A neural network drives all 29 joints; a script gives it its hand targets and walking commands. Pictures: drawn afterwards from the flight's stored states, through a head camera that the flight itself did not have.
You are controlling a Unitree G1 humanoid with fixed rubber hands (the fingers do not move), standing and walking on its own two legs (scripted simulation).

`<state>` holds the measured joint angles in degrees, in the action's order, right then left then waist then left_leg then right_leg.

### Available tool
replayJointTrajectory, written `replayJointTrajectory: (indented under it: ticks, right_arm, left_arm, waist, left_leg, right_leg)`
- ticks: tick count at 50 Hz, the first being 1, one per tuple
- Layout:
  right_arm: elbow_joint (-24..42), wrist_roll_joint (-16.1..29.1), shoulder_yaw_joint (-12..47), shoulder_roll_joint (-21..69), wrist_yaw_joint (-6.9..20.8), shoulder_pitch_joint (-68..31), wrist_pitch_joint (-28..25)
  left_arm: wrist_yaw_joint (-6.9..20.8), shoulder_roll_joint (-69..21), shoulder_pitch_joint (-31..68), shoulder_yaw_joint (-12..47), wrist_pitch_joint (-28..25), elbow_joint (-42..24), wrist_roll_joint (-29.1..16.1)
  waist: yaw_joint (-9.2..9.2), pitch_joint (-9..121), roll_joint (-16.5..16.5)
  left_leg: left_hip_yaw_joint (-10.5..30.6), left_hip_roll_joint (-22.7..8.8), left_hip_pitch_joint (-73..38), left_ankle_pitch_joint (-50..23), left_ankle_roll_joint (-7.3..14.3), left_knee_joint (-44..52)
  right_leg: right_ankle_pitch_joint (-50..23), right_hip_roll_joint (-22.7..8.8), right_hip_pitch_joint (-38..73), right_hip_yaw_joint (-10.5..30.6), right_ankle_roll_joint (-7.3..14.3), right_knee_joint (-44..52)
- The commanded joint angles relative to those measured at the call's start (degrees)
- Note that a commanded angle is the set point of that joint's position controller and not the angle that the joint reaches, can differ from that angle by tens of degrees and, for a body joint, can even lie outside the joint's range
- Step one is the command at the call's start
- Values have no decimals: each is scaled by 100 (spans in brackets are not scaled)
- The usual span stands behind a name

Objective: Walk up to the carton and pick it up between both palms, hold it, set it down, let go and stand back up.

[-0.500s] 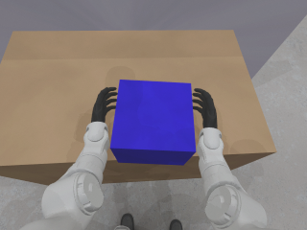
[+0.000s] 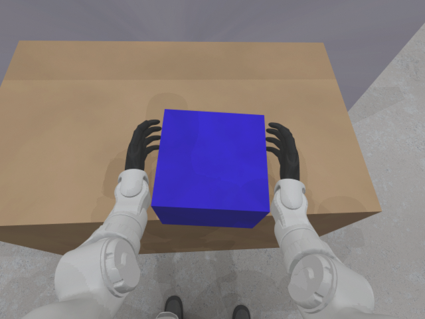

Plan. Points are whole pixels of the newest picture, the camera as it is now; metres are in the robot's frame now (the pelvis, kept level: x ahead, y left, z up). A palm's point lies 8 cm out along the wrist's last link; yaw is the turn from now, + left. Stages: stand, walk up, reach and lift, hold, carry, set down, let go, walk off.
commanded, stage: reach and lift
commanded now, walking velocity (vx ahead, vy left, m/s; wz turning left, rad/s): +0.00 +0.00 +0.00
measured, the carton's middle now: (210, 172) +0.41 +0.02 -0.06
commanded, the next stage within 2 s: none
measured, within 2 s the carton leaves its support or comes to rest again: leaves its support in 1.06 s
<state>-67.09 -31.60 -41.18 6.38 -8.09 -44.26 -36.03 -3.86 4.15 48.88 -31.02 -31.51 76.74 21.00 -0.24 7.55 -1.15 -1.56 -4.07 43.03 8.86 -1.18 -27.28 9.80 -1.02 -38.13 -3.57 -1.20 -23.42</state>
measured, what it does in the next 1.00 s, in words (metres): stands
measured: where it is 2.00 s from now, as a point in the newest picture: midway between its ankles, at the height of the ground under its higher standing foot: outside the picture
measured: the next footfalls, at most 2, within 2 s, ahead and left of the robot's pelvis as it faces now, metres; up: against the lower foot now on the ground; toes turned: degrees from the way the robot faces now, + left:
none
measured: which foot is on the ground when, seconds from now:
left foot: down 0.00-1.00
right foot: down 0.00-1.00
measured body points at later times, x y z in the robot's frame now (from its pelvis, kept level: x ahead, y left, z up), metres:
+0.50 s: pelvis -0.01 +0.00 -0.01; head +0.12 +0.02 +0.42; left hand +0.41 +0.17 -0.03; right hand +0.41 -0.13 -0.01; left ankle +0.01 +0.13 -0.73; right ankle -0.01 -0.13 -0.73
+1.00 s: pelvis -0.01 +0.00 -0.01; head +0.08 +0.01 +0.43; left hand +0.39 +0.17 -0.02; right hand +0.39 -0.13 -0.01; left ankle +0.01 +0.13 -0.73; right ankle -0.01 -0.14 -0.73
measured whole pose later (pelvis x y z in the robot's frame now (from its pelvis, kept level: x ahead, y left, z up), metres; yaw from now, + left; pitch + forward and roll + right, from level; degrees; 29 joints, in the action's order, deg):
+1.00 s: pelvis -0.01 +0.00 -0.01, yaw +0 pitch +24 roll -3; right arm -75.2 -10.6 -15.9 1.4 -11.3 -42.0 -33.3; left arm -7.6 6.2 45.5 -8.8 -34.2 86.1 -2.7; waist 0.7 13.8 3.0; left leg -0.5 -5.0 48.0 12.1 -1.1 -36.1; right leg 12.5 -0.2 -42.2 -4.0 -1.2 -30.8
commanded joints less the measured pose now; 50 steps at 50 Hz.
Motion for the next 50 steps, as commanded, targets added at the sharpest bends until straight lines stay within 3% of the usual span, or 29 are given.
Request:
replayJointTrajectory:
  ticks: [1,3,5,13,14,15,18,23,28,29,30,32,35,36,40,42,43,45,48,50]
  right_arm:
    - [-1009,-778,1891,3054,824,-2349,-378]
    - [-1088,-791,1931,3049,820,-2389,-403]
    - [-1168,-751,1912,2982,853,-2445,-424]
    - [-1643,-649,1932,2953,844,-2662,-275]
    - [-1576,-576,1984,2953,851,-2639,-275]
    - [-1622,-565,2043,2997,833,-2594,-267]
    - [-1526,-489,2281,2973,851,-2545,-315]
    - [-1756,-321,2417,2913,776,-2535,-362]
    - [-1646,-32,2845,3074,783,-2597,-380]
    - [-1703,109,2964,3156,773,-2548,-363]
    - [-1653,184,3082,3115,743,-2530,-355]
    - [-1741,249,3170,3160,714,-2576,-344]
    - [-1547,420,3355,3280,703,-2683,-276]
    - [-1458,495,3492,3244,707,-2669,-291]
    - [-1297,754,3806,3290,658,-2632,-169]
    - [-1091,930,4025,3411,663,-2541,-59]
    - [-938,1058,4143,3493,681,-2558,11]
    - [-742,1208,4296,3481,650,-2639,100]
    - [-474,1441,4424,3586,643,-2823,267]
    - [-147,1625,4695,3751,662,-2990,380]
  left_arm:
    - [571,-3171,2702,1297,-496,100,346]
    - [548,-3131,2711,1368,-533,204,325]
    - [552,-3227,2739,1408,-537,241,277]
    - [601,-3095,3014,1421,-483,563,70]
    - [572,-3104,2927,1476,-500,522,25]
    - [548,-3148,2982,1601,-519,474,-37]
    - [532,-3154,2787,1728,-582,598,-130]
    - [574,-3248,3010,1922,-696,646,-371]
    - [567,-3342,2876,2079,-759,649,-492]
    - [562,-3329,2827,2121,-774,591,-516]
    - [560,-3403,2783,2225,-765,612,-624]
    - [589,-3363,2849,2280,-777,673,-702]
    - [599,-3534,2949,2508,-808,596,-921]
    - [576,-3539,2745,2629,-839,683,-963]
    - [565,-3559,2945,2835,-877,397,-1215]
    - [515,-3669,3104,3064,-850,-48,-1371]
    - [475,-3704,3120,3156,-825,-142,-1367]
    - [446,-3823,3044,3313,-756,-237,-1536]
    - [412,-3970,3394,3465,-727,-494,-1654]
    - [351,-4067,3465,3674,-691,-684,-1801]
  waist:
    - [-37,4175,330]
    - [-96,4282,489]
    - [1,4202,469]
    - [-66,4028,406]
    - [-99,4040,443]
    - [-18,4223,445]
    - [-102,4322,425]
    - [93,4366,442]
    - [-31,4285,404]
    - [-68,4297,595]
    - [-15,4257,563]
    - [25,4323,570]
    - [73,4426,544]
    - [66,4391,485]
    - [151,4520,422]
    - [183,4840,641]
    - [90,4739,729]
    - [163,4830,737]
    - [190,4811,823]
    - [115,4856,842]
  left_leg:
    - [-518,275,-1477,-2204,-228,-161]
    - [-540,277,-1478,-2218,-241,-199]
    - [-525,239,-1634,-2211,-299,-223]
    - [-540,295,-1310,-1206,-137,-97]
    - [-555,255,-1224,-1334,-148,-120]
    - [-549,284,-1313,-1420,-187,-176]
    - [-560,290,-1254,-1613,-185,-291]
    - [-464,311,-1455,-1731,-259,-446]
    - [-377,327,-1483,-2039,-289,-545]
    - [-354,323,-1399,-2091,-309,-565]
    - [-327,333,-1435,-2253,-296,-657]
    - [-321,369,-1309,-1960,-298,-567]
    - [-243,359,-1566,-1960,-305,-657]
    - [-240,326,-1570,-2208,-327,-744]
    - [-185,388,-1335,-1972,-290,-763]
    - [-156,413,-1646,-2033,-351,-825]
    - [-117,377,-1741,-2290,-362,-831]
    - [-43,397,-1835,-2334,-370,-945]
    - [8,370,-2098,-2223,-380,-955]
    - [40,374,-2085,-2131,-382,-1004]
  right_leg:
    - [-2704,202,2002,-315,67,-458]
    - [-2754,224,2044,-324,94,-498]
    - [-2562,257,1816,-355,112,-451]
    - [-1637,271,1598,-310,103,-435]
    - [-1667,279,1612,-299,113,-446]
    - [-1861,281,1625,-325,114,-481]
    - [-2103,321,1676,-342,80,-619]
    - [-2366,354,1619,-317,93,-647]
    - [-2827,440,1632,-342,19,-778]
    - [-2882,406,1812,-232,67,-774]
    - [-3184,410,1796,-224,71,-868]
    - [-3077,398,1784,-215,50,-869]
    - [-2821,468,1536,-209,44,-881]
    - [-2949,464,1618,-193,37,-909]
    - [-3109,470,1838,-116,15,-987]
    - [-2944,515,1624,-124,45,-999]
    - [-2883,542,1555,-104,70,-951]
    - [-2959,512,1620,-30,84,-969]
    - [-2383,531,1260,-25,99,-922]
    - [-2310,526,1366,58,121,-936]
